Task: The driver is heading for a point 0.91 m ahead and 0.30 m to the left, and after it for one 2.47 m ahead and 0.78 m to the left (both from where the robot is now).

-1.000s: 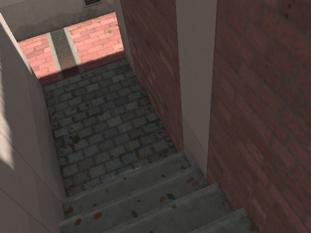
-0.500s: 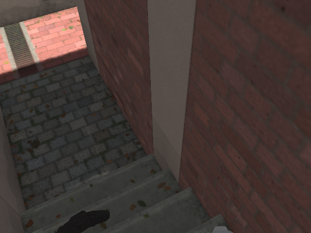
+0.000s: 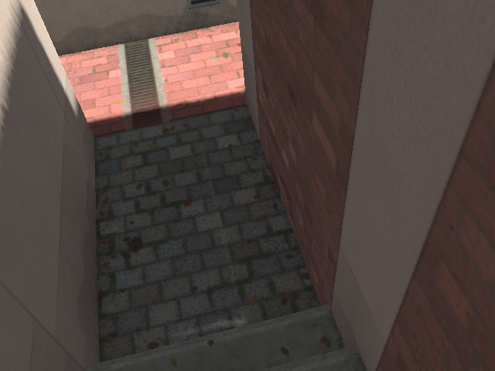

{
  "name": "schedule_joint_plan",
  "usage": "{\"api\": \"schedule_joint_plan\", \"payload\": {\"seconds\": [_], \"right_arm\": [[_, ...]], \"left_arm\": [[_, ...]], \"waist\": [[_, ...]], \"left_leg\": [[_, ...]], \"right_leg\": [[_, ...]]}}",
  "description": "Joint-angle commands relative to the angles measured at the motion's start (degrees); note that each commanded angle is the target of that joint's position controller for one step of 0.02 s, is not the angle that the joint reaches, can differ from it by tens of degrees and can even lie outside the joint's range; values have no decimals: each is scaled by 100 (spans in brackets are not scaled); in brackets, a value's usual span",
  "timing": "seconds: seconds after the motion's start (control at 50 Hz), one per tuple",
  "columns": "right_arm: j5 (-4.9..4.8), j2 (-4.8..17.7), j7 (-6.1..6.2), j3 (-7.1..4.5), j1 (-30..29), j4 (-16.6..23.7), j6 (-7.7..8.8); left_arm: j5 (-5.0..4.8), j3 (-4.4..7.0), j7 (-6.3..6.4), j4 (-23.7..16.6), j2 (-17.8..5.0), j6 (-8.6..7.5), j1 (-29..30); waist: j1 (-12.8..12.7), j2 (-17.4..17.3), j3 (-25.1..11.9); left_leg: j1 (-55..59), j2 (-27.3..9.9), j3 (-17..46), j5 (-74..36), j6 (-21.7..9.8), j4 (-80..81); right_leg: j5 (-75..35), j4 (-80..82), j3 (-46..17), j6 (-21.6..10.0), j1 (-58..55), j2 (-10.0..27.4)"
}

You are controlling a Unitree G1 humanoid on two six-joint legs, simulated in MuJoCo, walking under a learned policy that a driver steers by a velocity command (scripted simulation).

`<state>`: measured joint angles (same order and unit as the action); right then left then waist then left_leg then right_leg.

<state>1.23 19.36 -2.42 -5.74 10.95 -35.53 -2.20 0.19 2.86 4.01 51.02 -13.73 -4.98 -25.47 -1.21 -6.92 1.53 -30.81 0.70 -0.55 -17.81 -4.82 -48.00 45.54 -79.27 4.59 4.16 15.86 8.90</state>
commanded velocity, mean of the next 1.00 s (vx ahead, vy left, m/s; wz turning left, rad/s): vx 0.98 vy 0.00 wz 0.60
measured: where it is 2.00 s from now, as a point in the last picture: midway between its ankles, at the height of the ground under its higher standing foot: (186, 277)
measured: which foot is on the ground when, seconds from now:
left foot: up 0.00-0.00, down 0.02-0.28, up 0.30-0.56, down 0.58-0.90, up 0.92-1.00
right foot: down 0.00-0.02, up 0.04-0.28, down 0.30-0.56, up 0.58-0.90, down 0.92-1.00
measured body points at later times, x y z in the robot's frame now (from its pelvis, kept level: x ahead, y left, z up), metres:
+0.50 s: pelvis +0.38 +0.08 -0.33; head +0.35 +0.08 +0.12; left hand +0.14 +0.24 -0.47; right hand +0.66 -0.04 -0.40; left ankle +0.47 +0.26 -0.95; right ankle +0.29 -0.08 -0.94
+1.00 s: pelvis +0.74 +0.28 -0.59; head +0.72 +0.31 -0.14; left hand +0.53 +0.44 -0.75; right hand +1.03 +0.21 -0.67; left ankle +0.63 +0.34 -1.03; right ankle +0.73 +0.16 -1.30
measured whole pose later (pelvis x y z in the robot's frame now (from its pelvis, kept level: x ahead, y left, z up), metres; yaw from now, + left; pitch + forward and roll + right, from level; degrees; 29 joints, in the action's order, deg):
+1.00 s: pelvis +0.74 +0.28 -0.59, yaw +35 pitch +2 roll -1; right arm 0.7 11.3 1.2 -1.9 9.5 -42.8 6.3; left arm 0.4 3.7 -0.3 57.3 -14.2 -4.8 -27.6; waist -7.6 4.1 -2.2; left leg -48.7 4.8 2.3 35.3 -2.4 -120.6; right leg 31.9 -41.1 -3.8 -2.7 13.5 -6.3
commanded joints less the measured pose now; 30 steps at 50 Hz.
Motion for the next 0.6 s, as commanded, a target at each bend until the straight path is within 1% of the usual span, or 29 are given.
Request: {"api": "schedule_joint_plan", "payload": {"seconds": [0.02,0.04,0.06,0.08,0.1,0.12,0.14,0.16,0.18,0.2,0.22,0.24,0.26,0.28,0.3,0.32,0.34,0.36,0.38,0.4,0.42,0.44,0.48,0.5,0.52,0.54,0.56,0.58,0.6], "right_arm": [[90,652,130,-322,3980,-823,199],[-142,353,109,-105,4058,-1132,365],[-255,175,125,101,2713,-585,456],[-173,316,146,-51,2217,-482,516],[-289,152,222,-9,1501,-298,537],[-384,336,257,14,500,-91,485],[-106,693,336,-41,9,-213,540],[-40,211,480,28,165,-302,625],[-280,-292,599,143,91,-453,643],[-394,-174,599,140,321,-678,594],[-475,-322,577,178,632,-875,493],[-231,-54,502,203,22,-806,441],[-415,-157,409,200,-83,-707,509],[-350,-260,206,201,-335,-556,555],[-503,-643,155,228,-270,-571,621],[-524,-1494,209,396,1113,-423,656],[-548,-1261,302,368,2148,-718,709],[-581,-1116,437,348,1564,-729,730],[-452,-1122,481,382,1209,-653,644],[-411,-1181,431,450,1101,-238,573],[-475,-706,406,368,668,-117,576],[-372,-943,354,374,876,-178,497],[-290,-719,9,310,533,-114,491],[-375,-783,-93,274,319,-169,484],[-489,-676,-68,235,515,-32,361],[-480,-265,-3,27,2127,-379,288],[-441,201,105,-187,3761,-1095,241],[-235,202,125,-165,5309,-1699,285],[-102,-447,133,32,4483,-1855,347]], "left_arm": [[59,325,66,-971,-957,-160,2483],[382,54,138,-1347,-105,-198,2841],[412,-26,100,-1847,-169,-334,1311],[232,68,-36,-1635,-521,-377,1174],[190,93,-87,-1419,-791,-331,1277],[246,207,25,-1387,-917,-186,1340],[259,100,-24,-1605,-616,-183,1245],[41,191,-94,-1464,-992,-266,963],[64,243,-207,-1312,-1188,-306,715],[110,157,-311,-1284,-807,-195,792],[34,119,-337,-1269,-607,-56,594],[102,185,-429,-990,-671,-52,-557],[-118,369,-402,-851,-879,-194,-1197],[-75,470,-390,-415,-1004,-206,-2034],[-154,479,-381,-29,-900,-251,-2593],[-220,370,-431,5,-700,-269,-1702],[-353,237,-399,-49,-245,-365,-997],[-326,200,-438,-6,107,-358,-1099],[-231,183,-471,228,110,-301,-1153],[-175,257,-298,255,-377,-276,-328],[-127,125,-89,72,-61,-295,423],[52,157,49,93,-340,-325,773],[98,184,292,-137,-558,-516,897],[81,190,222,-97,-679,-493,898],[-49,255,144,-131,-1045,-528,1337],[-111,382,38,-240,-1518,-572,2019],[-222,331,-69,-187,-1282,-567,2108],[-138,246,-140,-238,-1011,-510,2436],[-12,123,-81,-366,-240,-483,2066]], "waist": [[2694,24,-5],[2332,-1561,928],[301,-2009,130],[107,-912,-537],[-193,719,-149],[-585,1831,89],[-978,1144,-6],[-772,1112,-329],[-819,1243,-122],[-619,1364,-245],[-508,1220,-308],[-1203,610,-1121],[-1491,159,-1254],[-1936,644,-1118],[-2103,1048,-514],[-724,2584,-109],[-5,3012,88],[-200,2214,346],[-14,262,775],[582,1033,1132],[636,301,1644],[894,771,1450],[759,322,1282],[633,219,762],[897,979,459],[1700,2010,-194],[2240,1072,-339],[2989,-541,-251],[2217,-1596,556]], "left_leg": [[5040,-31,264,853,-1236,1059],[4181,160,558,-1011,-850,1341],[4009,351,2322,-1142,-837,1164],[3682,-263,2910,242,-956,1259],[2098,-109,2744,1065,-984,1278],[265,208,2409,1463,-949,1682],[-815,-546,3530,872,-1488,1289],[-926,-334,3571,1496,-1370,574],[-1755,625,2417,3022,-994,134],[-2172,789,1863,4030,-858,-165],[-1848,891,2030,4326,-741,-744],[-1651,864,2439,3452,-788,-1807],[-796,580,2211,2527,-628,-2426],[-346,606,1828,1093,-444,-3912],[-644,1125,1538,2520,-267,-6164],[-2860,1271,1671,5707,-380,-6893],[-4286,500,2197,5122,-608,-6251],[-4597,371,1760,4759,-497,-6388],[-4229,266,1197,3824,-488,-5531],[-3763,-244,1355,3105,-222,-3918],[-2558,-420,1225,2552,6,-2719],[-1429,-177,508,2048,72,-3237],[208,-45,129,-1719,174,-987],[1576,125,-148,-1876,212,-881],[2173,206,-466,-1291,235,-744],[3346,294,-660,-694,-48,-2007],[4405,182,-683,413,-613,-1389],[5505,-295,-104,532,-1279,224],[4331,-66,489,1001,-1148,1364]], "right_leg": [[-4733,-5438,81,-289,4422,-249],[-774,-6512,199,-647,5818,-1081],[-2092,-3785,-1142,-976,6012,-765],[-3085,-2418,-1331,-1101,5687,-620],[-3652,-941,-1175,-864,4760,-544],[-3725,585,-899,-573,3064,-540],[-4354,1098,-996,-353,2218,-462],[-6291,1572,-1511,-320,1246,-306],[-8149,3178,-1281,-298,-77,-390],[-8078,3805,-766,-124,-1222,-750],[-7781,4262,-807,-47,-1739,-766],[-7855,2975,-871,-172,-2608,-905],[-7001,3354,-1000,-248,-2545,-607],[-6224,4314,-1362,-203,-2741,-404],[-6261,5624,-1569,-464,-2724,51],[-7039,3752,-2443,-751,-3299,543],[-6702,3267,-2733,-696,-3317,795],[-6336,3383,-2515,-886,-2742,851],[-5233,3812,-2118,-733,-1265,417],[-4019,3826,-3479,-1331,379,1271],[-3715,3757,-2985,-952,2238,892],[-4004,3432,-2499,-755,3204,766],[-1846,2889,-937,-443,4268,58],[-1911,2819,-539,-497,4376,-10],[-2216,2765,-502,-532,4179,73],[-4374,1298,-845,-496,4146,389],[-6194,-891,-278,-159,4333,155],[-3312,-4562,384,92,5155,-633],[-774,-5146,178,-175,5409,-959]]}}
Velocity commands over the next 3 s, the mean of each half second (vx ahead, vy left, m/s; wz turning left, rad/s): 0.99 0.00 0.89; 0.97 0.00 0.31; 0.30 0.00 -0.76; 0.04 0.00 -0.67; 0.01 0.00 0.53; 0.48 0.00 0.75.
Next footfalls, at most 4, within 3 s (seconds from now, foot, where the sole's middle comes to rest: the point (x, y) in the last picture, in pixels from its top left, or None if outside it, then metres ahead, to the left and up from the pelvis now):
0.02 left None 0.08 0.07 -0.81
0.30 right None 0.32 -0.06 -0.98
0.58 left None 0.48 0.22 -1.16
0.92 right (239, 353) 0.76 0.18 -1.34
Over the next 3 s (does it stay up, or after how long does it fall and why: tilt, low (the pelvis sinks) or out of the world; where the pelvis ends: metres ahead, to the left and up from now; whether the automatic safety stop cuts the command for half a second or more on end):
stays up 1.29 0.51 -0.76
